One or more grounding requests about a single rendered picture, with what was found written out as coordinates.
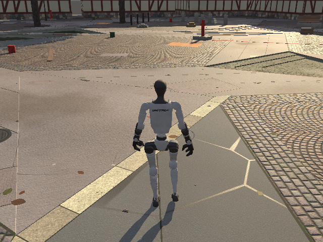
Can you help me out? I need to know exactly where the right robot forearm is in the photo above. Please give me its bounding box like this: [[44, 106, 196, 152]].
[[181, 122, 192, 145]]

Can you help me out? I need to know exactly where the left robot hand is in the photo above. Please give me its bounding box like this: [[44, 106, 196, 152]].
[[133, 140, 144, 151]]

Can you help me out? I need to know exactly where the left robot forearm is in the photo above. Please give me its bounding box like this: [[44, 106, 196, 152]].
[[133, 123, 142, 142]]

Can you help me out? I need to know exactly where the humanoid robot head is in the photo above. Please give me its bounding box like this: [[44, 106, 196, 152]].
[[152, 80, 169, 104]]

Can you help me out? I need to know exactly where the right robot hand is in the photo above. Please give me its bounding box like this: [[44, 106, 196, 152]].
[[182, 144, 194, 156]]

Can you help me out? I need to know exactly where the robot right upper arm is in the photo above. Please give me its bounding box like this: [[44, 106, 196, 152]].
[[171, 101, 186, 130]]

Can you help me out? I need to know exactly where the robot left upper arm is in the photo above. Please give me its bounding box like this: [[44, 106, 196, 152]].
[[137, 102, 150, 130]]

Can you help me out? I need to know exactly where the robot right foot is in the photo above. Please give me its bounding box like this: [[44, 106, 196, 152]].
[[172, 193, 179, 202]]

